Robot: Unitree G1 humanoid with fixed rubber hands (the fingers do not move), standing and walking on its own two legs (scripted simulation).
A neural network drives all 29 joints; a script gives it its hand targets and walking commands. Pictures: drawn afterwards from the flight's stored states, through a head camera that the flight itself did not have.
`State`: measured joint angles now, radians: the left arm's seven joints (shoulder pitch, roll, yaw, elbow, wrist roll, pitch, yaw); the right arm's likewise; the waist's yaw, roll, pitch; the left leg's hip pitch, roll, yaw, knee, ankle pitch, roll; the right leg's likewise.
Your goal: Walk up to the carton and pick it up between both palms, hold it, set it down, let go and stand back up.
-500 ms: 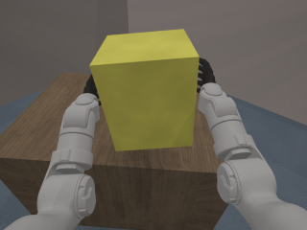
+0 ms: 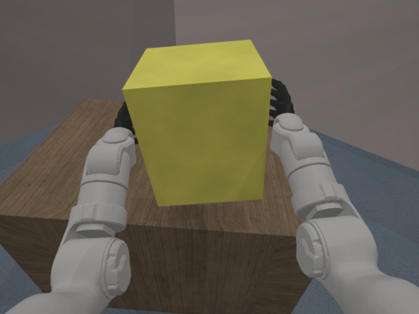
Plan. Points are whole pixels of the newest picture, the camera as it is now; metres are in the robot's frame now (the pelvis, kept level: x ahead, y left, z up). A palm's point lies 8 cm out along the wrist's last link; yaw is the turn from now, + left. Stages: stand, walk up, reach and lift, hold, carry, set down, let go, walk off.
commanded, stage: hold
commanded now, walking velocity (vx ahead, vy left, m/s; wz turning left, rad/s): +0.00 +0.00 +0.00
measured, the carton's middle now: (204, 123) +0.41 +0.01 +0.21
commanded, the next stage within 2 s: set down in 0.70 s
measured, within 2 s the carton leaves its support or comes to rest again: neither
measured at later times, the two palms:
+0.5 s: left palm (124, 135) +0.38 +0.16 +0.20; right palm (282, 119) +0.39 -0.14 +0.23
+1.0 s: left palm (126, 129) +0.39 +0.16 +0.20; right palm (280, 112) +0.41 -0.14 +0.24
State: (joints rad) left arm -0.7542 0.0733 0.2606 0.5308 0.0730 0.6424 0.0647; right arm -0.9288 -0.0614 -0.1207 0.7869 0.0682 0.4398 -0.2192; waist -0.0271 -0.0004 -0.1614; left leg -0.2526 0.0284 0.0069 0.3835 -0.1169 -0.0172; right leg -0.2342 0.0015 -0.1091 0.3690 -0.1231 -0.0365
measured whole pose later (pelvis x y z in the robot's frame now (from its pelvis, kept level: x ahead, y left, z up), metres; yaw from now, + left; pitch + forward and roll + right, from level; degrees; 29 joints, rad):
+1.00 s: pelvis +0.01 -0.01 +0.00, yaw +0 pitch -2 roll +0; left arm -0.77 0.02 0.41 0.53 0.21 0.50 -0.01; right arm -0.96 0.01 -0.29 0.80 0.05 0.27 -0.19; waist -0.03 0.00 -0.10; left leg -0.20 0.03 0.00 0.33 -0.10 -0.02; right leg -0.19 0.00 -0.11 0.35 -0.13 -0.04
